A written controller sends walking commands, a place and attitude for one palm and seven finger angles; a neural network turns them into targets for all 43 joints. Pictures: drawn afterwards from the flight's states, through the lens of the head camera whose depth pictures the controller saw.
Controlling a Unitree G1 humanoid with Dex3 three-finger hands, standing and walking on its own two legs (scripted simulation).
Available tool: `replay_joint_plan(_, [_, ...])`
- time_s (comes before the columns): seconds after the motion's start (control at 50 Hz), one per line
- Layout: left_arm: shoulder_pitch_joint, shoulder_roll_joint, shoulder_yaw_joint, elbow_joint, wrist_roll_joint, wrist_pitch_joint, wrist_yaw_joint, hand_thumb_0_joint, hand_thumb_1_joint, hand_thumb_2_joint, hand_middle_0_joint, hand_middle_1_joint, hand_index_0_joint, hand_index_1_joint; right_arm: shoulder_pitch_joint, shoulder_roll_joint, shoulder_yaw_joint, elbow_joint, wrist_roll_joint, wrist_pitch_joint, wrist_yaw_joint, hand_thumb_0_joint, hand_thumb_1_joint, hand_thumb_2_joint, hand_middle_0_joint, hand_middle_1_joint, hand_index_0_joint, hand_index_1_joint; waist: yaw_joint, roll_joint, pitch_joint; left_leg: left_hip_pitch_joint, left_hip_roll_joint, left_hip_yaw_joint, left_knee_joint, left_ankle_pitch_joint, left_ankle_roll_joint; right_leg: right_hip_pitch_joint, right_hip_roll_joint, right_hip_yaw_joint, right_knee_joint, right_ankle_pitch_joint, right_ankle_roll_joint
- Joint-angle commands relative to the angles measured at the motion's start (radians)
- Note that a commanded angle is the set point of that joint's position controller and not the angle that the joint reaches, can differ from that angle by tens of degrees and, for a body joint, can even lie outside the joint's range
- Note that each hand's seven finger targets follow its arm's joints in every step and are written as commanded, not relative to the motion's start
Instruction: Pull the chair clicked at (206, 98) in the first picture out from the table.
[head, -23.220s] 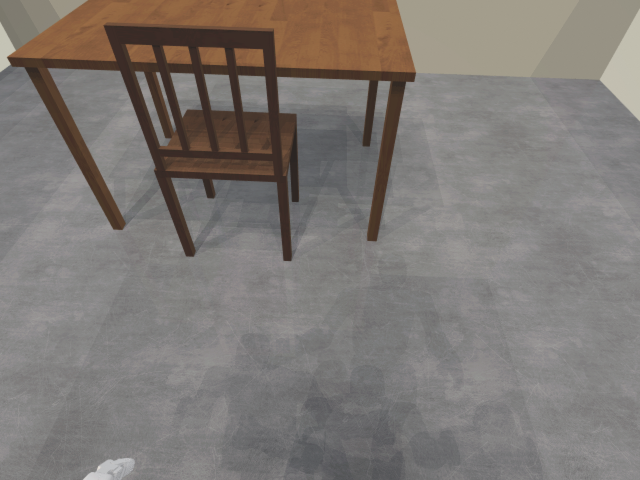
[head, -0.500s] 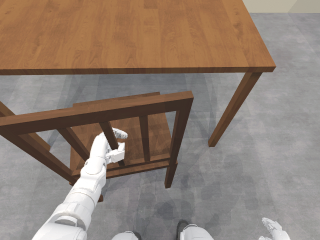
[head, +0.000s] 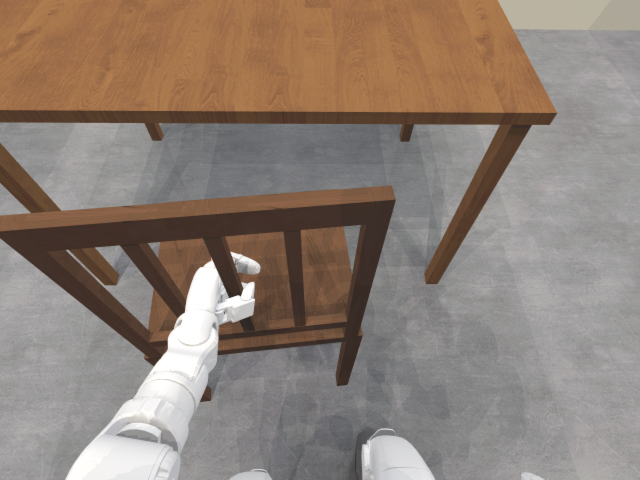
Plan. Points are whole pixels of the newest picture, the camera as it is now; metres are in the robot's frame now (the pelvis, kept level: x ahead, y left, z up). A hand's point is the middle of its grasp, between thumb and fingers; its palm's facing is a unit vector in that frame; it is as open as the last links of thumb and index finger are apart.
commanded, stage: step backward, pulling the chair out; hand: left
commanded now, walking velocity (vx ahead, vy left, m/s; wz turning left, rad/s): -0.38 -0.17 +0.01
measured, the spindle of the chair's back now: (235, 289) +0.38 +0.12 -0.07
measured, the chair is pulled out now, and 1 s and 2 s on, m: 0.23 0.34 0.52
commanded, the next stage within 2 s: none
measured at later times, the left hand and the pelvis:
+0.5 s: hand (242, 344) +0.29 +0.10 -0.06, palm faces -0.09 -0.98 -0.17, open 5.2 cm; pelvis -0.06 +0.00 +0.01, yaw -2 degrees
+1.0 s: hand (233, 384) +0.24 +0.11 -0.06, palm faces -0.05 -0.98 -0.18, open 5.3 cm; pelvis -0.11 -0.01 +0.01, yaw -1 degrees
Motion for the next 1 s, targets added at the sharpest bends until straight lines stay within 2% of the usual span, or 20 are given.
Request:
replay_joint_plan(0.0, [-0.296, 0.084, -0.028, -0.29, 0.013, -0.057, -0.013, 0.0, 0.9, 0.9, -0.5, -1.45, -0.5, -1.45, -0.017, -0.081, -0.042, -0.137, -0.017, -0.015, 0.018, 0.0, -0.9, -0.9, 0.2, 0.3, 0.2, 0.3, 0.05, 0.249, -0.334, 0.154, 0.332, -0.251, -0.193, 0.65, 0.16, 0.156, 0.029, 0.058, 0.229, -0.225, -0.017])
replay_joint_plan(0.04, [-0.286, 0.076, -0.024, -0.244, 0.023, -0.062, -0.013, 0.0, 0.9, 0.9, -0.5, -1.45, -0.5, -1.45, 0.031, -0.094, -0.056, -0.105, -0.017, -0.023, 0.032, 0.0, -0.9, -0.9, 0.2, 0.3, 0.2, 0.3, 0.039, 0.202, -0.35, 0.347, 0.293, -0.195, -0.067, 0.925, 0.1, 0.173, 0.025, 0.046, -0.041, -0.038, -0.034])
replay_joint_plan(0.08, [-0.286, 0.088, -0.021, -0.213, 0.032, -0.066, -0.016, 0.0, 0.9, 0.9, -0.5, -1.45, -0.5, -1.45, 0.057, -0.101, -0.056, -0.093, -0.01, -0.028, 0.035, 0.0, -0.9, -0.9, 0.2, 0.3, 0.2, 0.3, 0.034, 0.156, -0.399, 0.334, 0.244, -0.137, 0.017, 0.937, 0.046, 0.329, 0.016, 0.04, -0.205, 0.286, -0.053])
replay_joint_plan(0.12, [-0.302, 0.114, -0.026, -0.2, 0.046, -0.089, -0.025, 0.0, 0.9, 0.9, -0.5, -1.45, -0.5, -1.45, 0.05, -0.083, -0.046, -0.101, -0.006, -0.023, 0.024, 0.0, -0.9, -0.9, 0.2, 0.3, 0.2, 0.3, 0.026, 0.064, -0.402, 0.113, 0.161, -0.051, 0.064, 0.619, -0.016, 0.543, -0.104, 0.124, -0.196, 0.742, -0.101])
replay_joint_plan(0.16, [-0.242, 0.192, 0.044, -0.152, 0.022, -0.064, -0.018, 0.0, 0.9, 0.9, -0.5, -1.45, -0.5, -1.45, 0.034, -0.092, -0.056, -0.105, 0.011, -0.008, 0.005, 0.0, -0.9, -0.9, 0.2, 0.3, 0.2, 0.3, 0.047, -0.14, -0.482, -0.091, 0.053, -0.029, 0.186, -0.068, -0.047, 0.739, -0.264, 0.256, -0.148, 1.12, -0.176])
replay_joint_plan(0.2, [-0.233, 0.18, 0.039, -0.179, 0.018, -0.043, -0.021, 0.0, 0.9, 0.9, -0.5, -1.45, -0.5, -1.45, -0.034, -0.085, -0.043, -0.133, 0.014, -0.007, 0.002, 0.0, -0.9, -0.9, 0.2, 0.3, 0.2, 0.3, 0.071, -0.113, -0.45, -0.129, 0.065, -0.09, 0.2, -0.178, -0.031, 0.682, -0.313, 0.247, -0.157, 0.985, -0.168])
replay_joint_plan(0.24, [-0.195, 0.18, 0.046, -0.222, 0.018, -0.038, -0.016, 0.0, 0.9, 0.9, -0.5, -1.45, -0.5, -1.45, -0.053, -0.071, -0.021, -0.132, 0.004, -0.003, -0.005, 0.0, -0.9, -0.9, 0.2, 0.3, 0.2, 0.3, 0.058, -0.056, -0.448, -0.072, 0.072, -0.077, 0.058, -0.108, -0.031, 0.632, -0.28, 0.194, -0.151, 0.835, -0.15])
replay_joint_plan(0.3, [-0.143, 0.161, 0.019, -0.297, 0.003, -0.03, -0.009, 0.0, 0.9, 0.9, -0.5, -1.45, -0.5, -1.45, -0.056, -0.089, -0.019, -0.15, -0.002, 0.016, -0.016, 0.0, -0.9, -0.9, 0.2, 0.3, 0.2, 0.3, 0.043, -0.022, -0.483, 0.121, 0.132, -0.073, -0.201, 0.419, -0.001, 0.542, -0.154, 0.085, -0.071, 0.626, -0.056])
replay_joint_plan(0.34, [-0.172, 0.127, -0.002, -0.355, 0.003, -0.04, -0.013, 0.0, 0.9, 0.9, -0.5, -1.45, -0.5, -1.45, -0.048, -0.099, -0.04, -0.182, -0.004, 0.031, -0.009, 0.0, -0.9, -0.9, 0.2, 0.3, 0.2, 0.3, 0.04, 0.025, -0.47, 0.2, 0.211, -0.12, -0.157, 0.664, 0.054, 0.43, -0.024, 0.053, -0.076, 0.385, -0.005])
replay_joint_plan(0.38, [-0.177, 0.113, -0.018, -0.363, 0.008, -0.055, -0.02, 0.0, 0.9, 0.9, -0.5, -1.45, -0.5, -1.45, -0.025, -0.089, -0.046, -0.192, -0.002, 0.033, 0.0, 0.0, -0.9, -0.9, 0.2, 0.3, 0.2, 0.3, 0.034, 0.003, -0.425, 0.195, 0.212, -0.084, -0.182, 0.532, 0.055, 0.384, 0.009, 0.043, -0.117, 0.223, 0.0])
replay_joint_plan(0.42, [-0.207, 0.11, -0.029, -0.374, 0.024, -0.06, -0.02, 0.0, 0.9, 0.9, -0.5, -1.45, -0.5, -1.45, -0.051, -0.075, -0.041, -0.194, -0.016, 0.032, -0.003, 0.0, -0.9, -0.9, 0.2, 0.3, 0.2, 0.3, 0.033, 0.154, -0.432, 0.159, 0.226, -0.086, -0.2, 0.546, 0.054, 0.389, 0.006, 0.032, -0.042, 0.213, -0.007])
replay_joint_plan(0.48, [-0.183, 0.127, -0.007, -0.357, 0.033, -0.068, -0.018, 0.0, 0.9, 0.9, -0.5, -1.45, -0.5, -1.45, -0.04, -0.071, -0.052, -0.19, -0.02, 0.029, 0.002, 0.0, -0.9, -0.9, 0.2, 0.3, 0.2, 0.3, 0.037, 0.189, -0.432, 0.169, 0.242, -0.075, -0.185, 0.546, 0.062, 0.356, 0.027, 0.03, -0.042, 0.124, -0.011])
replay_joint_plan(0.56, [-0.208, 0.18, 0.019, -0.311, 0.035, -0.085, -0.011, 0.0, 0.9, 0.9, -0.5, -1.45, -0.5, -1.45, -0.035, -0.067, -0.057, -0.177, -0.012, 0.014, -0.007, 0.0, -0.9, -0.9, 0.2, 0.3, 0.2, 0.3, 0.037, 0.075, -0.369, 0.051, 0.175, -0.008, -0.143, 0.243, 0.025, 0.352, -0.02, 0.086, -0.139, 0.112, -0.026])
replay_joint_plan(0.62, [-0.212, 0.213, 0.027, -0.249, 0.035, -0.099, 0.001, 0.0, 0.9, 0.9, -0.5, -1.45, -0.5, -1.45, -0.01, -0.048, -0.055, -0.146, -0.001, -0.009, -0.009, 0.0, -0.9, -0.9, 0.2, 0.3, 0.2, 0.3, 0.035, -0.126, -0.364, 0.102, 0.028, 0.079, 0.035, -0.071, -0.021, 0.231, -0.184, 0.223, -0.387, -0.091, -0.086])
replay_joint_plan(0.66, [-0.208, 0.241, 0.055, -0.193, 0.036, -0.094, 0.009, 0.0, 0.9, 0.9, -0.5, -1.45, -0.5, -1.45, -0.025, -0.059, -0.055, -0.127, 0.003, -0.019, -0.011, 0.0, -0.9, -0.9, 0.2, 0.3, 0.2, 0.3, 0.055, -0.149, -0.36, 0.076, 0.006, 0.032, 0.185, -0.135, -0.021, 0.22, -0.24, 0.259, -0.442, -0.15, -0.128])
replay_joint_plan(0.74, [-0.212, 0.177, 0.031, -0.145, 0.032, -0.078, 0.008, 0.0, 0.9, 0.9, -0.5, -1.45, -0.5, -1.45, -0.004, -0.06, -0.02, -0.101, 0.001, -0.039, -0.012, 0.0, -0.9, -0.9, 0.2, 0.3, 0.2, 0.3, 0.037, -0.163, -0.374, 0.126, 0.06, -0.004, -0.1, -0.041, -0.007, 0.291, -0.165, 0.106, -0.288, 0.036, -0.075])
replay_joint_plan(0.8, [-0.239, 0.129, 0.001, -0.172, 0.025, -0.082, 0.004, 0.0, 0.9, 0.9, -0.5, -1.45, -0.5, -1.45, -0.021, -0.105, -0.037, -0.122, -0.011, -0.021, -0.019, 0.0, -0.9, -0.9, 0.2, 0.3, 0.2, 0.3, 0.053, 0.163, -0.337, 0.09, 0.304, -0.265, -0.273, 0.445, 0.113, 0.25, 0.038, 0.026, 0.062, 0.011, 0.004])
replay_joint_plan(0.86, [-0.317, 0.109, -0.02, -0.262, 0.023, -0.084, -0.013, 0.0, 0.9, 0.9, -0.5, -1.45, -0.5, -1.45, -0.031, -0.075, -0.04, -0.133, -0.03, -0.015, 0.006, 0.0, -0.9, -0.9, 0.2, 0.3, 0.2, 0.3, 0.052, 0.296, -0.345, 0.116, 0.339, -0.238, -0.255, 0.501, 0.148, 0.233, 0.036, 0.058, 0.121, -0.224, -0.021])
replay_joint_plan(0.92, [-0.275, 0.103, -0.014, -0.192, 0.035, -0.085, -0.012, 0.0, 0.9, 0.9, -0.5, -1.45, -0.5, -1.45, 0.028, -0.084, -0.05, -0.092, -0.024, -0.024, 0.02, 0.0, -0.9, -0.9, 0.2, 0.3, 0.2, 0.3, 0.042, 0.212, -0.359, 0.289, 0.298, -0.174, -0.077, 0.861, 0.099, 0.293, 0.02, 0.064, -0.135, 0.069, -0.035])
replay_joint_plan(0.98, [-0.275, 0.126, -0.022, -0.179, 0.039, -0.101, -0.025, 0.0, 0.9, 0.9, -0.5, -1.45, -0.5, -1.45, 0.034, -0.08, -0.046, -0.097, -0.009, -0.029, 0.013, 0.0, -0.9, -0.9, 0.2, 0.3, 0.2, 0.3, 0.031, 0.031, -0.396, 0.125, 0.183, -0.064, -0.003, 0.586, 0.001, 0.52, -0.1, 0.13, -0.204, 0.637, -0.085])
